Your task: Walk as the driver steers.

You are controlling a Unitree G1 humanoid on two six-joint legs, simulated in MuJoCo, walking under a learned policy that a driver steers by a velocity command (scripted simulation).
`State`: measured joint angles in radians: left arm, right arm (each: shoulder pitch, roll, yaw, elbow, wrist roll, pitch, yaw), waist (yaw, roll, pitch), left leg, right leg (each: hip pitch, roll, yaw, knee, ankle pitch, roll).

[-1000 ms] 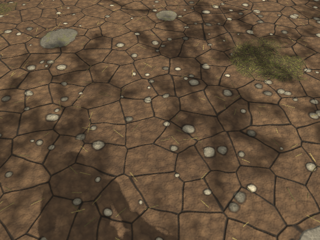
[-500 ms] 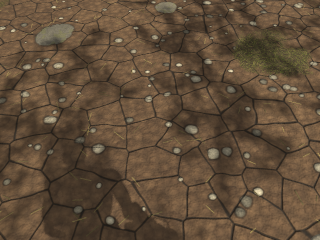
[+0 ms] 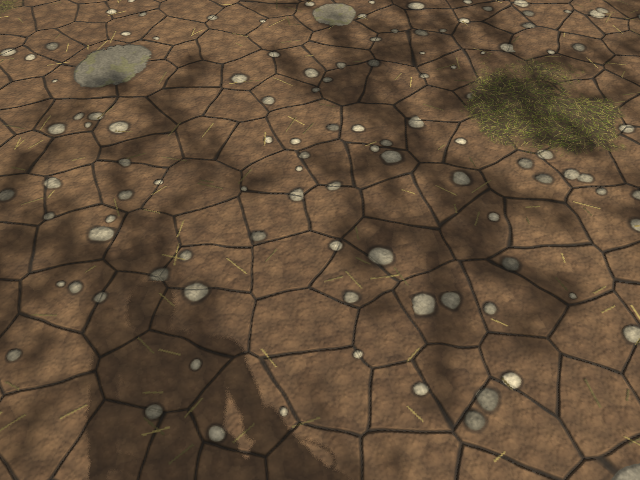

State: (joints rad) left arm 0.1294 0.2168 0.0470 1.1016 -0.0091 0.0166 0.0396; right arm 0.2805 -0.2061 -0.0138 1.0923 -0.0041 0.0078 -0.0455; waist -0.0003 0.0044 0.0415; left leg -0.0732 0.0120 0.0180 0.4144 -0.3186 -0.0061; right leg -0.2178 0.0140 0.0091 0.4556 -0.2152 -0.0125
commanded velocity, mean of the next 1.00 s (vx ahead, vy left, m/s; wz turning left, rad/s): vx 0.24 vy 0.00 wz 0.00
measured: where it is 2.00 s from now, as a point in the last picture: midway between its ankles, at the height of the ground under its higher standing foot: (306, 350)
